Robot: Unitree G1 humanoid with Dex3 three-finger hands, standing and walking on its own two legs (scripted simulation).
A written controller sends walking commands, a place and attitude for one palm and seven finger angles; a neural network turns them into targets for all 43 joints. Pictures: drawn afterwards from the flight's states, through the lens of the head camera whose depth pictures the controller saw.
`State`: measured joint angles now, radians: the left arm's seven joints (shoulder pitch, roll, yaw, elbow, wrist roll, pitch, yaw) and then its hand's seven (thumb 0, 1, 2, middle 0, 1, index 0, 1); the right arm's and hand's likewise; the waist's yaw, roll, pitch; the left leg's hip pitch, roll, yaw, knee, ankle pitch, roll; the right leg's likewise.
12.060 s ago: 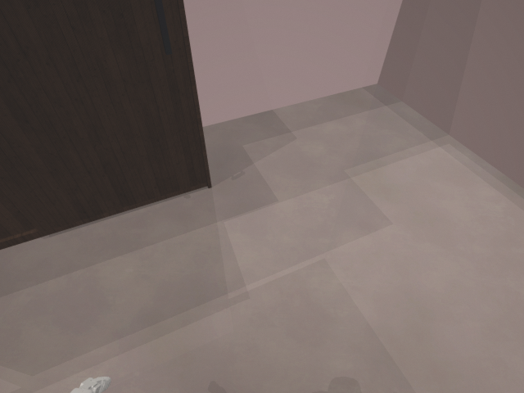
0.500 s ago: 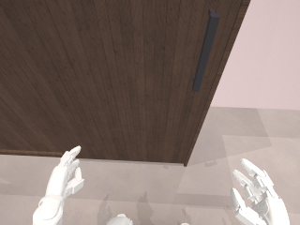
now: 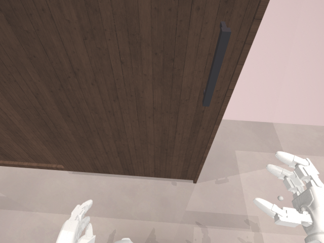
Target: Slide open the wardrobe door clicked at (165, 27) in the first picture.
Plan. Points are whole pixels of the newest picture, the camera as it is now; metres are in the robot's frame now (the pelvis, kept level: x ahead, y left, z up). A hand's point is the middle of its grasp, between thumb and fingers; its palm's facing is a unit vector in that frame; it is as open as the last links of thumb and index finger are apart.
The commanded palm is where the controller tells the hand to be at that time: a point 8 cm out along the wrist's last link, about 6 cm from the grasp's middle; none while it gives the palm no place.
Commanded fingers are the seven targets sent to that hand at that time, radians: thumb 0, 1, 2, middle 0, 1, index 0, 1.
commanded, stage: raise the hand with hooked fingers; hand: right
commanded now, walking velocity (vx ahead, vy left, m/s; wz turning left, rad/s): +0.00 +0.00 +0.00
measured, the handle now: (213, 68) +0.54 -0.11 +0.15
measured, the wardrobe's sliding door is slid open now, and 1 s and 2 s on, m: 0.00 0.00 0.00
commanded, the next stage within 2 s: move the hooked fingers beside the handle in 1.20 s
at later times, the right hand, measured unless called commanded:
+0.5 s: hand (312, 161) +0.27 -0.26 +0.14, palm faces +0.09 +0.99 -0.05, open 13.8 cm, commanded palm +0.24 -0.31 +0.15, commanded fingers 0.00 0.50 -0.30 0.30 1.20 0.30 1.20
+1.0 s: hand (314, 141) +0.30 -0.27 +0.17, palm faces +0.09 +1.00 -0.04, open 14.0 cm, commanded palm +0.26 -0.31 +0.18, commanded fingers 0.00 0.50 -0.30 0.30 1.20 0.30 1.20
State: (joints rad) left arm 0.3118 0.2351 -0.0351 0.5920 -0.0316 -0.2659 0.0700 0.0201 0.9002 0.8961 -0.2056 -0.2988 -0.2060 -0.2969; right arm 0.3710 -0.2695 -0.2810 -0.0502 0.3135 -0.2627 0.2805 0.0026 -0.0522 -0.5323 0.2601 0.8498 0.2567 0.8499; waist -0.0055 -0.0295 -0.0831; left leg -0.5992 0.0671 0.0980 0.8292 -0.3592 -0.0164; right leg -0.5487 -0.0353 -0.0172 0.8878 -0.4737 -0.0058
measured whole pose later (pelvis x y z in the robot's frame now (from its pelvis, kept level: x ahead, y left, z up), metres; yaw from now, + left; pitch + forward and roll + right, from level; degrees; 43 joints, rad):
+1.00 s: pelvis +0.02 +0.01 +0.04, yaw +1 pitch +0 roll +1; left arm 0.27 0.28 -0.06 0.60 -0.06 -0.24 0.11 0.02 0.90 0.90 -0.20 -0.30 -0.20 -0.30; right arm -0.04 -0.40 -0.46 0.19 0.33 0.03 0.43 -0.01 0.50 -0.30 0.30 1.20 0.30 1.20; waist -0.04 -0.04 -0.02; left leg -0.28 0.05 0.09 0.53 -0.25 -0.01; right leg -0.21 -0.03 -0.03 0.55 -0.35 0.00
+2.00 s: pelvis +0.01 +0.01 +0.04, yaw +1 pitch +2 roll +0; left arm 0.29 0.27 -0.06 0.64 -0.06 -0.20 0.12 0.02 0.90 0.90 -0.20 -0.30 -0.20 -0.30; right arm -0.31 -0.36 -0.36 0.43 0.26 -0.02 0.32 -0.01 0.50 -0.30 0.30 1.20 0.30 1.20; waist -0.01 -0.03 -0.03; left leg -0.33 0.05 0.08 0.53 -0.23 -0.01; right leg -0.25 -0.03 -0.04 0.55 -0.33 0.00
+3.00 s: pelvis +0.01 +0.01 +0.03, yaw +3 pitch +10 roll +0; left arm 0.39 0.28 -0.03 0.68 -0.03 -0.06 0.06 0.01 0.90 0.90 -0.20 -0.30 -0.20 -0.30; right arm -0.83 -0.40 -0.36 1.05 0.14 -0.24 0.21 -0.01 0.50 -0.30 0.30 1.20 0.30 1.20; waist 0.09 -0.01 -0.05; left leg -0.53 0.04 0.06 0.61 -0.25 -0.01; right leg -0.45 -0.04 -0.06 0.65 -0.36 0.00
